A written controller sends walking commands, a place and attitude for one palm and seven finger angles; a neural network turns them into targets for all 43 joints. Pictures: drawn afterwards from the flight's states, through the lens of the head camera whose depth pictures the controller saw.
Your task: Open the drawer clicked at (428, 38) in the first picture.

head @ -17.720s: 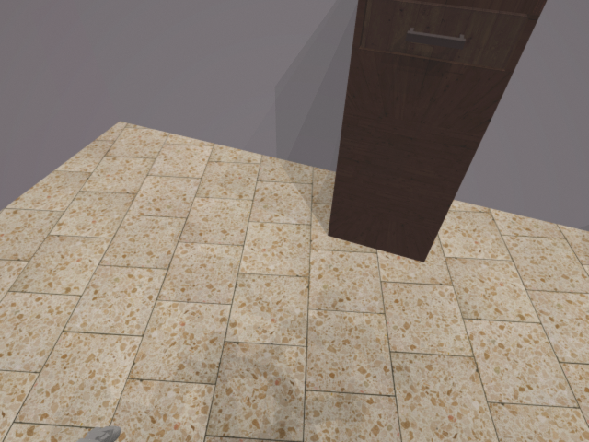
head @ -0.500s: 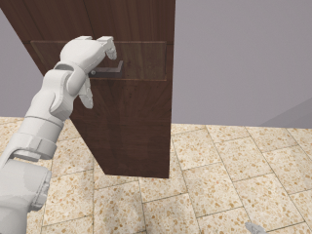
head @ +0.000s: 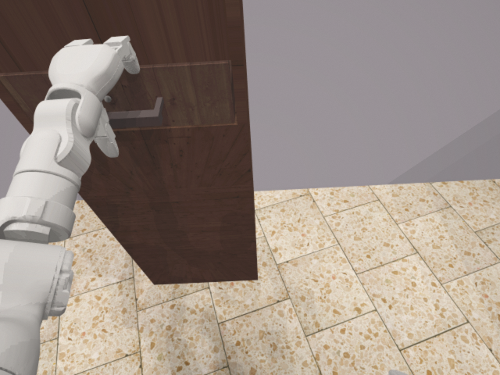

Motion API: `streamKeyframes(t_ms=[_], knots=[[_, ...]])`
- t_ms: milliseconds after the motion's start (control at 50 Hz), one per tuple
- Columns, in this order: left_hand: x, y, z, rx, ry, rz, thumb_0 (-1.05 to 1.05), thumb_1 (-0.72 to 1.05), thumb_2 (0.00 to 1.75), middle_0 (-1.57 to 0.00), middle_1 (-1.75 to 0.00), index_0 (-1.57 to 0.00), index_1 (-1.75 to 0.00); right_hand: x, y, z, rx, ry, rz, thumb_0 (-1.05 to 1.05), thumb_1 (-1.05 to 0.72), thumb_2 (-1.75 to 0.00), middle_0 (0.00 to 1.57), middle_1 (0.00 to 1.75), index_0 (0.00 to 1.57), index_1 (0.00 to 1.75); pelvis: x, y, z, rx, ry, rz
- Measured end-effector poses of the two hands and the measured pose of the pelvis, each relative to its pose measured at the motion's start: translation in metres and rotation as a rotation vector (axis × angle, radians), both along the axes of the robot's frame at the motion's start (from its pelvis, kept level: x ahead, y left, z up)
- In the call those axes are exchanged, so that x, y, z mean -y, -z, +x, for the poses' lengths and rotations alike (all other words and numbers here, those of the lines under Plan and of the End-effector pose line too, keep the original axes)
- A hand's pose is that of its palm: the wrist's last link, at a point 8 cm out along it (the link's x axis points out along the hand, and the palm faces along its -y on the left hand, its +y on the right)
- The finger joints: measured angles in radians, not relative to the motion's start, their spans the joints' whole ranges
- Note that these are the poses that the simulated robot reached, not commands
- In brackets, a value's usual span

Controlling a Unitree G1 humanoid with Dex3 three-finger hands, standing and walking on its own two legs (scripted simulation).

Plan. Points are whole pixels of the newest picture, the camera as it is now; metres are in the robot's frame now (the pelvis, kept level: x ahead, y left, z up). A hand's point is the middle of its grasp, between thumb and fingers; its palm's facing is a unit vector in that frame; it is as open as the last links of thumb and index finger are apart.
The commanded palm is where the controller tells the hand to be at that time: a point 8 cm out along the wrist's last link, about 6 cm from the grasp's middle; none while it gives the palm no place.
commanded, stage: move the hooked fingers above the handle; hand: left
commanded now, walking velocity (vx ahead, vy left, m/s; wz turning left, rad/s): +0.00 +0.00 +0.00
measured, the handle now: (122, 112) +0.52 +0.24 +0.14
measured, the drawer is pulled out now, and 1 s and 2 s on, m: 0.00 0.00 0.00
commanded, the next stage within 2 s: none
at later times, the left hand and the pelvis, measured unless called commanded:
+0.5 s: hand (90, 90) +0.48 +0.24 +0.22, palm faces +0.10 -0.02 -0.99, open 13.7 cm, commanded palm +0.45 +0.24 +0.25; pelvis +0.00 +0.00 +0.00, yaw +1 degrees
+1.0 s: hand (57, 95) +0.46 +0.28 +0.22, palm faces +0.09 +0.04 -1.00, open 13.8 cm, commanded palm +0.44 +0.24 +0.25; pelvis +0.00 +0.00 +0.00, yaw +1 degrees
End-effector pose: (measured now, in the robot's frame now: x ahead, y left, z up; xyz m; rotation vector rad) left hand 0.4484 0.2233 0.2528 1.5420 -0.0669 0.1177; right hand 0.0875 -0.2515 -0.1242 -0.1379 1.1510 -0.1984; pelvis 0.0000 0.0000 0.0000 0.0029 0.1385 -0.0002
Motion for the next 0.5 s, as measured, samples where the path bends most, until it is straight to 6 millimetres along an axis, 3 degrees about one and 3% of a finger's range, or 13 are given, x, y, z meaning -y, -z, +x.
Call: streamKeyframes(t_ms=[80, 140, 280, 380, 500], knots=[[-0.023, -0.013, -0.004, -0.022, -0.134, 0.033, 0.00, -0.49, 0.30, -0.32, -1.20, -0.35, -1.22, 0.000, 0.002, 0.002, -0.012, -0.012, 0.020, 0.01, -0.91, -0.90, 0.20, 0.30, 0.20, 0.30, 0.001, -0.001, 0.001, -0.005, -0.005, 0.001], [-0.026, -0.006, -0.012, -0.101, -0.169, 0.040, 0.00, -0.49, 0.30, -0.32, -1.20, -0.34, -1.22, 0.001, 0.001, 0.007, -0.007, -0.021, 0.022, 0.01, -0.91, -0.90, 0.20, 0.30, 0.20, 0.30, 0.001, -0.001, 0.002, 0.006, -0.016, 0.001], [0.014, 0.034, -0.025, -0.214, 0.056, 0.024, 0.00, -0.49, 0.30, -0.32, -1.20, -0.33, -1.22, 0.006, -0.014, 0.031, 0.074, -0.050, -0.038, 0.01, -0.91, -0.90, 0.20, 0.30, 0.20, 0.30, 0.003, -0.001, -0.001, 0.036, -0.039, 0.000], [0.020, 0.011, -0.018, -0.058, 0.131, 0.015, 0.00, -0.49, 0.30, -0.32, -1.20, -0.32, -1.22, 0.007, -0.017, 0.040, 0.115, -0.059, -0.056, 0.01, -0.91, -0.90, 0.20, 0.30, 0.20, 0.30, 0.003, 0.001, -0.003, 0.023, -0.036, -0.002], [-0.018, -0.015, 0.002, -0.021, -0.099, -0.006, 0.00, -0.49, 0.30, -0.32, -1.20, -0.33, -1.23, 0.002, -0.008, 0.026, 0.062, -0.040, -0.017, 0.01, -0.91, -0.90, 0.20, 0.30, 0.20, 0.30, 0.003, 0.000, -0.002, -0.006, -0.017, -0.002]])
